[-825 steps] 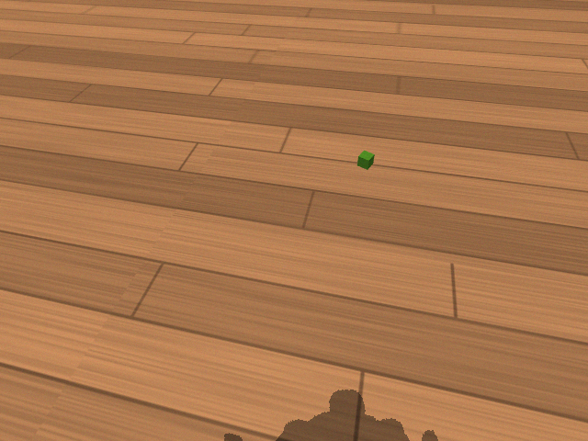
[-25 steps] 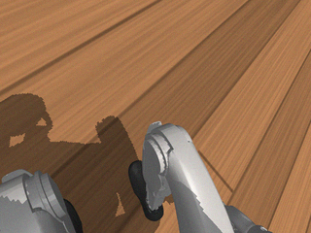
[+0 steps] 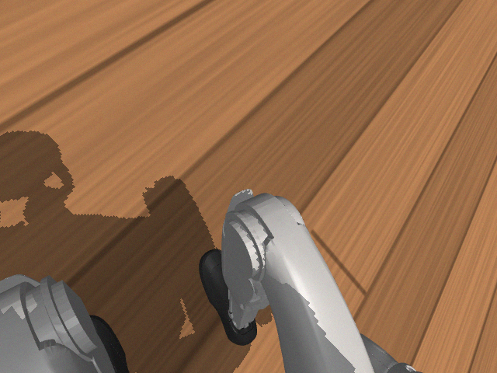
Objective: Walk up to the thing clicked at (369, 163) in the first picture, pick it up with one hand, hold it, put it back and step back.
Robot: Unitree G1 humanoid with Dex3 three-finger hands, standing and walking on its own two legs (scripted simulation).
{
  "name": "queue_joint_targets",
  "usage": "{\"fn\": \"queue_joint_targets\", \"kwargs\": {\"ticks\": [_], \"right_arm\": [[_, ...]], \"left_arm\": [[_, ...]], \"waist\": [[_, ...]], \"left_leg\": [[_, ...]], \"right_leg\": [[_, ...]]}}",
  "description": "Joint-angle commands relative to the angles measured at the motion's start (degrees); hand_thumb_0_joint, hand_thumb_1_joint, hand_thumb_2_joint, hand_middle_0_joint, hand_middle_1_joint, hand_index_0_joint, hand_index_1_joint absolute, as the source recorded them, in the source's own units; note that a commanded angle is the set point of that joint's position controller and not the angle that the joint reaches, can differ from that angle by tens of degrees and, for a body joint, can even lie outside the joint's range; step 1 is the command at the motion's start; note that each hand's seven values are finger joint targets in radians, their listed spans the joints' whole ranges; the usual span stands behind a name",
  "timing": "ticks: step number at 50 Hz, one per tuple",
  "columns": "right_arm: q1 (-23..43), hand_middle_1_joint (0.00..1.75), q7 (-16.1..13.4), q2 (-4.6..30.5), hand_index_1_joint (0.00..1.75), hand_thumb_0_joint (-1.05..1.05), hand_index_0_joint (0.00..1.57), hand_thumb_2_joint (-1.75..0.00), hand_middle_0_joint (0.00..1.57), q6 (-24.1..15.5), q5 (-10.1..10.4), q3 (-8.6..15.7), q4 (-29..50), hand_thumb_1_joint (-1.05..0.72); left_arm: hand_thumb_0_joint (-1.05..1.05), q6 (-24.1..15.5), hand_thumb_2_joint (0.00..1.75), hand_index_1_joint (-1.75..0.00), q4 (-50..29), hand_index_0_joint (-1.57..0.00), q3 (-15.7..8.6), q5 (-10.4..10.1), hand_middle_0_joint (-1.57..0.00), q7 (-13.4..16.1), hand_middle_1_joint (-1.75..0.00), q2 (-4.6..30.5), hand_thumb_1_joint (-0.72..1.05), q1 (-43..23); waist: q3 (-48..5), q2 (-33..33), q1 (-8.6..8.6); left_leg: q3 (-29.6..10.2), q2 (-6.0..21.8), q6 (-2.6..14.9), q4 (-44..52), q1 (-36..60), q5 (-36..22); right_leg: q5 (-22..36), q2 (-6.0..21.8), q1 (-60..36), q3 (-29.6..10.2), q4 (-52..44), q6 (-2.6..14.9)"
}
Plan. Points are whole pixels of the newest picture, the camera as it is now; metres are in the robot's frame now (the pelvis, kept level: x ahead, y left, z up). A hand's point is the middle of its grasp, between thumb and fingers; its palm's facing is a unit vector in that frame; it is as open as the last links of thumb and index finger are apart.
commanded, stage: close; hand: left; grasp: from above
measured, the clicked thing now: out of the picture +0.46 +0.31 -0.27
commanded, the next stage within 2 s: settle in 1.58 s
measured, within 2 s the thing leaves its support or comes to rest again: leaves its support in 2.00 s
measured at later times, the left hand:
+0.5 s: hand out of the picture +0.45 +0.31 -0.26, palm faces -0.46 -0.14 -0.88, open 12.7 cm
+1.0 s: hand out of the picture +0.45 +0.31 -0.25, palm faces -0.47 -0.14 -0.87, open 10.3 cm
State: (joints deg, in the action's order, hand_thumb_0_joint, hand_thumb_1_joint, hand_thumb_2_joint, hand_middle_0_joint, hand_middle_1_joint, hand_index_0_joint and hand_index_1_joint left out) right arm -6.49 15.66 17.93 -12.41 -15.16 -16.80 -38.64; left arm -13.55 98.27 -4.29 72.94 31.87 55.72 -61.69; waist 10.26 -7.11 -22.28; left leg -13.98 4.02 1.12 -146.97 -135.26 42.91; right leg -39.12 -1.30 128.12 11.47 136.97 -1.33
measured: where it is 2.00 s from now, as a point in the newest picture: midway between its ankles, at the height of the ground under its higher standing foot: (179, 347)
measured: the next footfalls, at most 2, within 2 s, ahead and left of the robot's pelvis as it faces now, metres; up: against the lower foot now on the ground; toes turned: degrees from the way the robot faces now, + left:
none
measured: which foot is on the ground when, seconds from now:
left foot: down 0.00-1.00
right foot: down 0.00-1.00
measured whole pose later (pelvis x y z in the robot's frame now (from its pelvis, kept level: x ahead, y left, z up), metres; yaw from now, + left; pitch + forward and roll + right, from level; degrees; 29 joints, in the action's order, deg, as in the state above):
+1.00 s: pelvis +0.00 +0.00 +0.00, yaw +0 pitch +28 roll -14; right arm -6.0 15.5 19.0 -13.5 -15.0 -17.2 -37.3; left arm -12.7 98.9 -4.8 73.8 32.8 56.7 -62.4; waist 9.9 -7.7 -22.4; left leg -14.2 4.1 1.1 -146.8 -135.6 42.0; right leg -37.9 -1.6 128.6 11.6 136.7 -1.4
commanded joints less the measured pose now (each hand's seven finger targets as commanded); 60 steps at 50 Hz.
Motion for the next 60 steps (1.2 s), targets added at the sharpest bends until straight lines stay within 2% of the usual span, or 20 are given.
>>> {"fn": "queue_joint_targets", "kwargs": {"ticks": [1, 2, 4, 8, 11, 12, 15, 17, 19, 25, 27, 29, 32, 34, 39, 42, 43, 47, 57, 60], "right_arm": [[-10.99, 0.3, -0.59, 19.82, 0.3, 0.0, 0.2, -0.9, 0.2, 0.18, 0.36, 5.79, -0.06, -0.9], [-11.4, 0.3, -0.33, 18.91, 0.3, 0.0, 0.2, -0.9, 0.2, 0.1, -0.04, 4.85, 0.34, -0.9], [-11.41, 0.3, -0.34, 19.49, 0.3, 0.0, 0.2, -0.9, 0.2, 0.14, 0.13, 5.48, 0.18, -0.9], [-10.56, 0.3, -0.13, 19.75, 0.3, 0.0, 0.2, -0.89, 0.2, -0.67, -0.41, 5.5, 0.33, -0.89], [-10.98, 0.3, -0.61, 20.41, 0.3, 0.0, 0.2, -0.9, 0.2, -1.15, -0.25, 5.99, 0.18, -0.89], [-10.66, 0.3, -0.72, 20.64, 0.3, 0.0, 0.2, -0.89, 0.2, -1.46, -0.08, 6.29, 0.61, -0.89], [-11.27, 0.3, -0.61, 19.98, 0.3, 0.0, 0.2, -0.9, 0.2, -2.05, 0.1, 5.76, 0.1, -0.89], [-10.54, 0.3, -0.65, 19.96, 0.3, 0.0, 0.2, -0.9, 0.2, -2.26, -0.03, 5.37, 0.49, -0.89], [-10.44, 0.3, -0.91, 20.58, 0.3, 0.0, 0.2, -0.9, 0.2, -2.26, 0.4, 5.52, 0.1, -0.89], [-9.96, 0.3, -0.63, 19.72, 0.3, 0.0, 0.2, -0.9, 0.2, -1.99, 0.04, 4.45, -0.02, -0.89], [-10.74, 0.3, -0.68, 20.06, 0.3, 0.0, 0.2, -0.9, 0.2, -1.64, 0.14, 4.95, -0.06, -0.89], [-10.64, 0.3, -0.2, 20.36, 0.3, 0.0, 0.2, -0.9, 0.2, -1.8, -0.21, 5.25, 0.01, -0.89], [-10.88, 0.3, 0.19, 19.83, 0.3, 0.0, 0.2, -0.9, 0.2, -1.79, -0.02, 4.61, 0.63, -0.89], [-11.7, 0.3, -0.03, 20.76, 0.3, 0.0, 0.2, -0.9, 0.2, -1.55, 0.16, 5.45, 0.14, -0.89], [-11.44, 0.3, -0.11, 19.79, 0.3, 0.0, 0.2, -0.9, 0.2, -1.61, 0.18, 5.02, 0.36, -0.89], [-11.4, 0.3, -0.35, 19.48, 0.3, 0.0, 0.2, -0.9, 0.2, -1.59, 0.55, 5.28, -0.2, -0.89], [-11.46, 0.3, -0.24, 19.57, 0.3, 0.0, 0.2, -0.9, 0.2, -1.58, 0.34, 5.16, 0.23, -0.89], [-11.48, 0.3, -0.56, 19.71, 0.3, 0.0, 0.2, -0.9, 0.2, -1.32, 0.68, 5.01, 0.32, -0.89], [-10.5, 0.3, -1.13, 19.83, 0.3, 0.0, 0.2, -0.9, 0.2, -0.95, 0.46, 5.01, 0.62, -0.89], [-10.44, 0.3, -0.98, 19.9, 0.3, 0.0, 0.2, -0.9, 0.2, -1.03, 0.5, 4.73, 0.88, -0.89]], "left_arm": [[0.0, -1.43, 0.88, -0.98, -5.98, -0.16, -1.57, 1.19, -0.11, 3.97, -1.03, 12.04, -0.37, -12.31], [0.0, -1.27, 0.89, -0.97, -5.08, -0.16, -1.28, 2.28, -0.12, 4.33, -1.03, 11.82, -0.37, -12.62], [0.0, -1.29, 0.91, -0.98, -7.81, -0.19, -2.88, 3.16, -0.14, 5.57, -1.04, 13.43, -0.32, -13.66], [0.0, 0.05, 0.85, -0.94, -2.04, -0.19, -1.48, 3.73, -0.13, 7.31, -1.0, 10.47, -0.31, -13.97], [0.0, 1.45, 0.83, -0.93, -0.24, -0.19, -1.75, 2.61, -0.13, 7.08, -0.99, 11.15, -0.31, -14.34], [0.0, 1.69, 0.81, -0.93, -1.42, -0.2, -0.56, 2.76, -0.13, 6.7, -1.0, 10.38, -0.3, -15.34], [0.0, 1.85, 0.8, -0.93, -4.1, -0.19, -2.33, 1.92, -0.12, 5.81, -1.0, 11.75, -0.3, -17.48], [0.0, 1.97, 0.79, -0.92, -1.53, -0.22, -0.78, 1.6, -0.15, 4.85, -0.99, 10.55, -0.28, -15.57], [0.0, 1.49, 0.79, -0.9, -5.94, -0.23, -0.95, 1.47, -0.16, 4.61, -0.97, 12.78, -0.27, -18.83], [0.0, 2.01, 0.75, -0.89, -2.29, -0.25, 0.47, 1.4, -0.18, 4.06, -0.97, 11.34, -0.23, -14.15], [0.0, 1.76, 0.76, -0.87, -6.39, -0.27, -2.11, 1.33, -0.2, 4.41, -0.94, 14.43, -0.22, -14.91], [0.0, 1.96, 0.73, -0.85, -4.74, -0.29, -1.08, 0.84, -0.22, 4.07, -0.92, 11.85, -0.2, -13.1], [0.0, 1.86, 0.69, -0.83, -4.52, -0.33, -0.97, 0.69, -0.25, 4.13, -0.91, 11.53, -0.14, -13.44], [0.0, 1.52, 0.7, -0.84, -6.81, -0.35, -2.88, 0.17, -0.27, 4.52, -0.92, 13.8, -0.11, -14.33], [0.0, 1.43, 0.69, -0.83, -3.86, -0.4, -1.51, 0.28, -0.31, 3.74, -0.92, 11.79, -0.04, -13.21], [0.0, 1.07, 0.67, -0.82, -5.29, -0.44, -1.87, -0.02, -0.35, 3.34, -0.91, 11.8, 0.01, -14.13], [0.0, 1.14, 0.67, -0.82, -3.21, -0.46, -0.91, 0.12, -0.38, 3.08, -0.91, 10.67, 0.05, -12.92], [0.0, 0.6, 0.64, -0.8, -6.22, -0.52, -1.15, 0.55, -0.43, 2.96, -0.9, 12.51, 0.13, -15.6], [0.0, 1.0, 0.59, -0.74, -5.07, -0.66, -0.44, 1.32, -0.55, 4.19, -0.85, 11.46, 0.31, -14.04], [0.0, 1.67, 0.6, -0.73, -2.4, -0.69, -0.38, 1.48, -0.59, 4.02, -0.84, 11.18, 0.35, -12.71]], "waist": [[-39.2, 31.9, -1.46], [-37.75, 30.3, -2.61], [-40.01, 31.89, -1.79], [-34.09, 27.75, -4.09], [-32.31, 26.03, -4.34], [-32.51, 26.34, -4.29], [-35.97, 28.25, -3.66], [-36.0, 28.14, -4.42], [-39.53, 30.31, -3.6], [-35.53, 29.87, -3.53], [-39.85, 33.31, -1.32], [-37.84, 33.23, -2.43], [-37.84, 30.11, -3.33], [-39.83, 31.23, -2.36], [-37.21, 27.82, -3.41], [-38.5, 29.73, -2.5], [-36.85, 28.44, -3.47], [-39.4, 29.3, -2.98], [-37.79, 30.28, -2.06], [-36.04, 29.0, -2.68]], "left_leg": [[3.42, -0.19, -1.26, 16.03, 29.61, -16.98], [3.75, -0.1, -0.94, 15.42, 28.89, -16.44], [4.04, -0.13, -1.08, 15.64, 29.94, -17.73], [4.72, -0.37, -0.19, 14.46, 24.47, -12.79], [4.9, -0.32, -0.02, 15.22, 22.94, -9.58], [5.02, -0.41, 0.03, 15.19, 22.96, -8.81], [3.73, -0.22, -0.46, 15.64, 27.08, -10.71], [3.49, -0.01, -0.5, 15.38, 27.43, -10.79], [3.03, 0.08, -0.83, 15.62, 29.64, -12.91], [5.14, -0.17, -0.6, 14.21, 26.32, -15.27], [4.55, -0.09, -1.25, 15.34, 30.0, -18.12], [4.11, 0.1, -1.47, 15.26, 30.06, -18.95], [4.33, -0.06, -0.76, 14.08, 28.45, -18.52], [4.43, -0.04, -0.69, 14.94, 28.63, -18.17], [4.9, -0.14, -0.11, 13.87, 25.95, -15.15], [4.23, -0.15, -0.6, 14.95, 27.15, -14.61], [4.14, -0.11, -0.49, 14.83, 26.79, -14.26], [4.51, -0.2, -0.35, 14.27, 27.75, -15.81], [3.91, -0.09, -0.95, 15.84, 27.65, -14.55], [3.87, -0.14, -0.87, 15.88, 26.88, -14.79]], "right_leg": [[18.12, -3.54, -20.11, 4.84, -10.1, 2.69], [18.07, -3.72, -20.13, 4.83, -10.17, 2.47], [18.82, -3.88, -20.58, 4.62, -10.28, 2.57], [15.64, -3.94, -17.49, 4.35, -11.54, 2.06], [12.56, -3.97, -16.79, 3.85, -13.11, 2.1], [11.81, -3.92, -16.77, 3.44, -13.28, 2.1], [12.93, -3.13, -16.76, 4.31, -11.77, 2.13], [13.51, -3.32, -17.66, 4.38, -11.29, 2.08], [15.21, -3.18, -18.49, 4.61, -11.14, 2.16], [17.97, -3.94, -20.78, 3.96, -11.68, 2.0], [19.2, -3.67, -21.04, 4.14, -10.94, 2.5], [19.73, -3.72, -20.23, 4.6, -10.28, 2.46], [20.33, -3.75, -21.14, 4.44, -10.62, 2.07], [19.76, -3.98, -22.07, 4.27, -11.55, 2.24], [17.71, -4.07, -21.52, 3.84, -12.22, 1.87], [16.44, -3.74, -20.42, 4.18, -11.49, 2.41], [16.32, -3.87, -20.3, 4.2, -11.55, 2.23], [17.79, -3.82, -21.56, 3.96, -11.98, 2.08], [16.26, -4.04, -19.48, 4.64, -11.39, 2.44], [16.56, -3.92, -18.92, 4.53, -11.05, 2.45]]}}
